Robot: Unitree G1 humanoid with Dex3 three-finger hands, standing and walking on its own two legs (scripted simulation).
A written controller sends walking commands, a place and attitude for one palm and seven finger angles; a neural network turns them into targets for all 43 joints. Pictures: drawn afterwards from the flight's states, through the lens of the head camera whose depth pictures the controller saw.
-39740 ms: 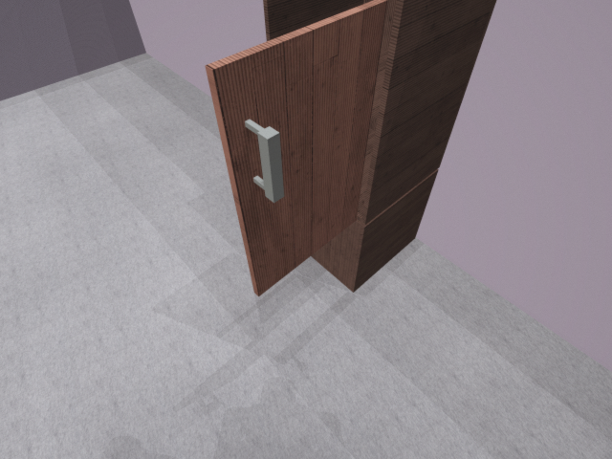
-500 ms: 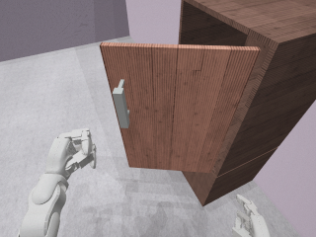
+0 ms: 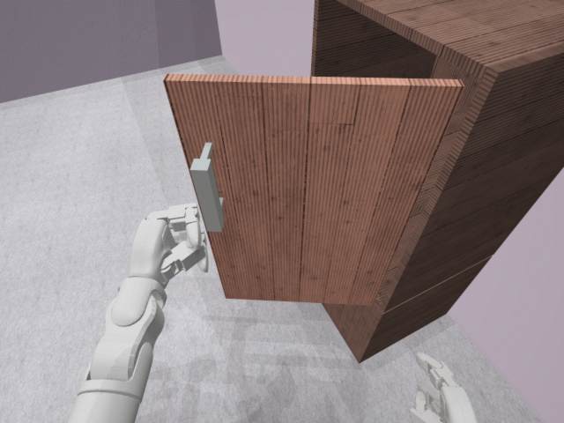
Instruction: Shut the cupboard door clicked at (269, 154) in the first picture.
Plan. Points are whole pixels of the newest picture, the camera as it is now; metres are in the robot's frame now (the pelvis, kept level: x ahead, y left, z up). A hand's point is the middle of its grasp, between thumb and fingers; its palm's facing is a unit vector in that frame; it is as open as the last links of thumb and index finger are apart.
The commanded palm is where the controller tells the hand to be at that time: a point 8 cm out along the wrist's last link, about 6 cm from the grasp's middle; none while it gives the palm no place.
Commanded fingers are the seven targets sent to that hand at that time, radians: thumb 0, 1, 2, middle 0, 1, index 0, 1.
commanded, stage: bring the fist close to the handle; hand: left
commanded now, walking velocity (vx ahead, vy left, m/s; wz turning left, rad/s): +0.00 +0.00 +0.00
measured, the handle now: (211, 188) +0.44 +0.14 +0.10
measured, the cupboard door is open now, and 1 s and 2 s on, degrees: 60 57 38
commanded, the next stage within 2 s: push the door shut along its arc in 0.52 s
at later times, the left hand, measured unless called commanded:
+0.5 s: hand (209, 245) +0.32 +0.12 +0.10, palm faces +0.00 -1.00 -0.01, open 3.1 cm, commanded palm +0.30 +0.17 +0.11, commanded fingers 0.00 0.90 0.90 -1.30 -1.50 -1.30 -1.50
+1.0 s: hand (209, 217) +0.37 +0.13 +0.10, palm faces -0.09 -1.00 -0.01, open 3.0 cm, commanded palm +0.37 +0.17 +0.11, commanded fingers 0.00 0.90 0.90 -1.30 -1.50 -1.30 -1.50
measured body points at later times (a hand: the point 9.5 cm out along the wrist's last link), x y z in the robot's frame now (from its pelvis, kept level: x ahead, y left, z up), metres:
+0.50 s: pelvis +0.00 +0.00 +0.00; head +0.01 -0.01 +0.45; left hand +0.32 +0.17 +0.11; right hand +0.16 -0.24 -0.09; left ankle -0.01 +0.08 -0.72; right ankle +0.00 -0.08 -0.72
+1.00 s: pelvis -0.01 +0.00 +0.00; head +0.02 +0.00 +0.45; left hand +0.37 +0.18 +0.11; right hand +0.13 -0.24 -0.10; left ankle -0.01 +0.08 -0.72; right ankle +0.00 -0.08 -0.72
